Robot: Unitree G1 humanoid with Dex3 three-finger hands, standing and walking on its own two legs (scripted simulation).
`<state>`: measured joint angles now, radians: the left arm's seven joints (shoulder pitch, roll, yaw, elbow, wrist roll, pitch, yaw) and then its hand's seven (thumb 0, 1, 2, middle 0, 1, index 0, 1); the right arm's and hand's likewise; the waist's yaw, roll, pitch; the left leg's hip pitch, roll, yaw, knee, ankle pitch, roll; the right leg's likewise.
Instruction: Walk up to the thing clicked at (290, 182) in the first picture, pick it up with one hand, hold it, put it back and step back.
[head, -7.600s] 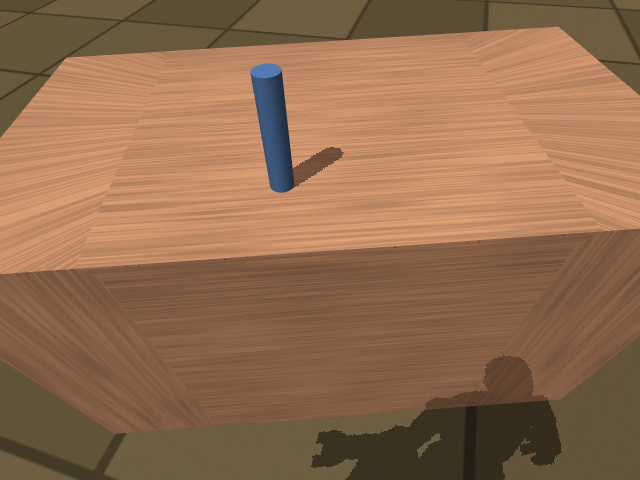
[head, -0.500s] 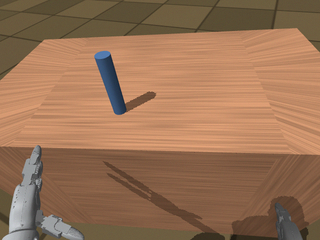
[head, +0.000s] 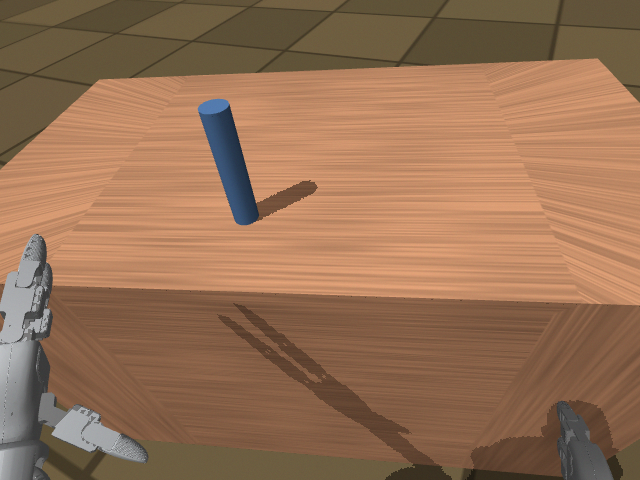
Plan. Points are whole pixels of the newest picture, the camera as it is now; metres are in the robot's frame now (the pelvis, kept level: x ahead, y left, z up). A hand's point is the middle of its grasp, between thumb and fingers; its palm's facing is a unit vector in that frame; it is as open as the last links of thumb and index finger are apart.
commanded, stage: rise first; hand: left
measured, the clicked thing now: (232, 168) +0.52 +0.20 +0.13
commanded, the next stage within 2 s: go down in 0.50 s
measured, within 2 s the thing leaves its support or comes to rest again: neither
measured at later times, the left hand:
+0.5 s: hand (79, 338) +0.19 +0.24 +0.19, palm faces +0.38 -0.81 -0.45, open 17.6 cm
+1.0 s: hand (62, 277) +0.25 +0.28 +0.20, palm faces +0.39 -0.86 -0.34, open 17.4 cm
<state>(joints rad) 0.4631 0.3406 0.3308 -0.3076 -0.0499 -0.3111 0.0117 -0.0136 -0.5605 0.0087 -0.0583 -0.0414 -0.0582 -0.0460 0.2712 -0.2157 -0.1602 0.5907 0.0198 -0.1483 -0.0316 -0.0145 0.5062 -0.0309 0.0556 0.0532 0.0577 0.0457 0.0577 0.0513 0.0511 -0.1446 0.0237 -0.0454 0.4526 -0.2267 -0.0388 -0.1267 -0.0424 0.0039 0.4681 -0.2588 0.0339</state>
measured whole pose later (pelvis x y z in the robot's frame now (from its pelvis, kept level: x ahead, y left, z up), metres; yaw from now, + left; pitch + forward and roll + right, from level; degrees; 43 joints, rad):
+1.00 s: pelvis +0.00 +0.00 -0.01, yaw +1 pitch -3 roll +0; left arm 0.05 0.43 0.48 -0.05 -0.14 -0.31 -0.14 -0.01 -0.54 0.08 -0.06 -0.06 -0.06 -0.07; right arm 0.23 -0.20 -0.13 0.62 0.02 -0.11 -0.05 -0.01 0.51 -0.06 0.06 0.05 0.06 0.05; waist 0.03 0.03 0.01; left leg -0.24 0.02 -0.06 0.55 -0.27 -0.04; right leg -0.21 -0.05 -0.01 0.56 -0.31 0.03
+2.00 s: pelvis +0.00 +0.00 -0.01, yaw +0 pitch +3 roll +0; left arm -0.59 0.73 0.56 0.77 -0.19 0.10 -0.51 -0.02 -0.59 0.08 -0.04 -0.04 -0.04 -0.05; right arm 0.27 -0.24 0.01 0.61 0.02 -0.22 -0.14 -0.02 0.53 -0.06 0.06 0.05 0.06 0.05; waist -0.02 0.00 -0.08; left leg -0.35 0.03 -0.04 0.55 -0.26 -0.03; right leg -0.32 -0.04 0.01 0.54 -0.27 0.04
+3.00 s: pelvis +0.02 +0.01 -0.01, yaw +0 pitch +8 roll -1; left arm -0.78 0.90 0.57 1.02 -0.15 0.11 -0.58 -0.02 -0.61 0.06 -0.05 -0.05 -0.05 -0.06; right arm 0.24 -0.23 0.04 0.62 0.01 -0.22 -0.17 -0.01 0.52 -0.06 0.06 0.05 0.06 0.05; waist -0.06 0.00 -0.10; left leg -0.44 0.03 -0.05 0.59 -0.29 -0.03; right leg -0.40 -0.03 0.00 0.55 -0.29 0.04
